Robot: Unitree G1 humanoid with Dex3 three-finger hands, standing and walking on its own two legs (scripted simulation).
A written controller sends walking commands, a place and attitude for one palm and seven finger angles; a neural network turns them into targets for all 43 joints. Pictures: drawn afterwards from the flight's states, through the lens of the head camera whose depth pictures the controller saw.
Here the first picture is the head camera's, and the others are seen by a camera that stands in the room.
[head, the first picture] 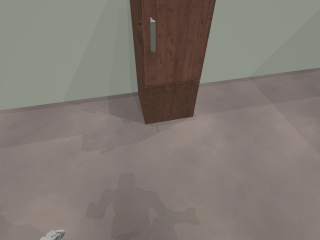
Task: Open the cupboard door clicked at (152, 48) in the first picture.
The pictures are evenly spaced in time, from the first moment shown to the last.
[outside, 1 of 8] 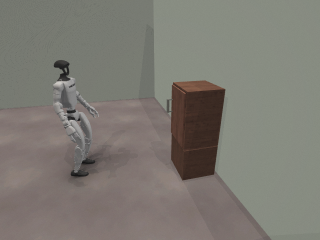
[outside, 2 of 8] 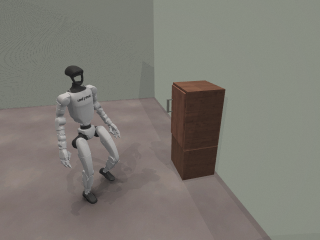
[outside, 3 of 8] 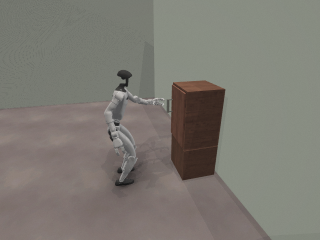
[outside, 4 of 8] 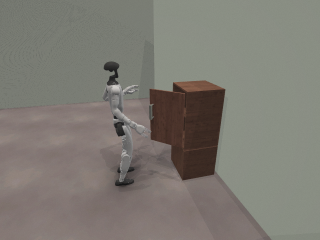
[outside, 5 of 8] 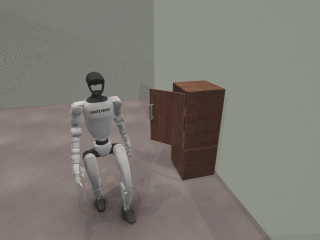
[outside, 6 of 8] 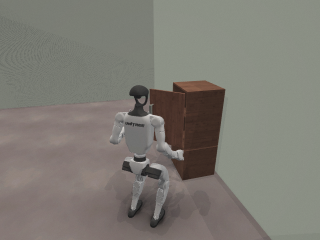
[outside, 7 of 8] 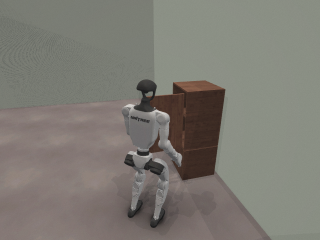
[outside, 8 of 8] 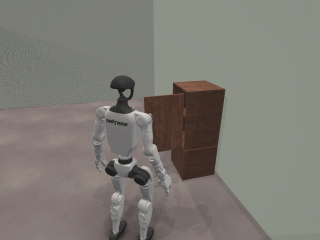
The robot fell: no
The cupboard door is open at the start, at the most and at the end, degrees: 0 93 92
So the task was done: yes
